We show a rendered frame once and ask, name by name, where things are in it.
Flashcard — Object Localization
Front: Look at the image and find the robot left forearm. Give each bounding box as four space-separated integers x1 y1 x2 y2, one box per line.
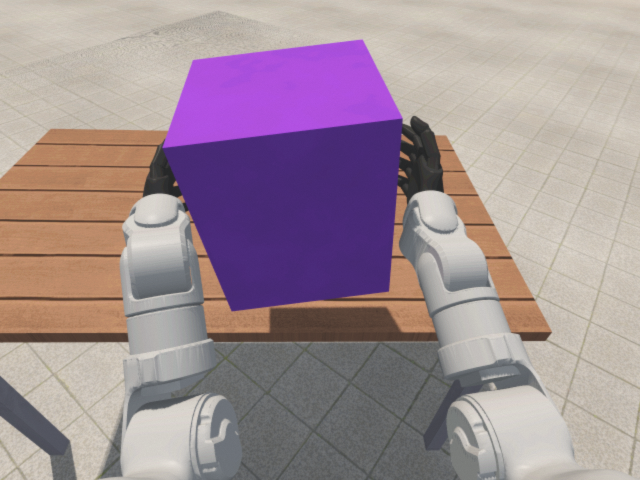
120 194 217 476

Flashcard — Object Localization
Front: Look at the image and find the carton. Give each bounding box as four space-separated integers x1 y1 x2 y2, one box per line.
162 39 403 311

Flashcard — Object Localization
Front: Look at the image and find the robot right forearm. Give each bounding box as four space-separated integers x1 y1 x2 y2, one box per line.
399 190 574 455

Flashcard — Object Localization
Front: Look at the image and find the table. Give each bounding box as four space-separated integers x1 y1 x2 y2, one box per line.
0 129 552 455

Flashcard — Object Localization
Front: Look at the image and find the robot right hand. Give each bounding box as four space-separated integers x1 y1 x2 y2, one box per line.
398 116 444 205

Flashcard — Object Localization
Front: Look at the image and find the robot right upper arm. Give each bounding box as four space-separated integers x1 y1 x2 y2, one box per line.
446 385 639 480

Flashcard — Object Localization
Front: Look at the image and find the robot left upper arm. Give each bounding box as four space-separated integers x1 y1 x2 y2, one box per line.
98 392 242 480

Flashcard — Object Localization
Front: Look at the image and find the robot left hand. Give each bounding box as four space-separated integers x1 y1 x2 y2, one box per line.
143 138 189 212

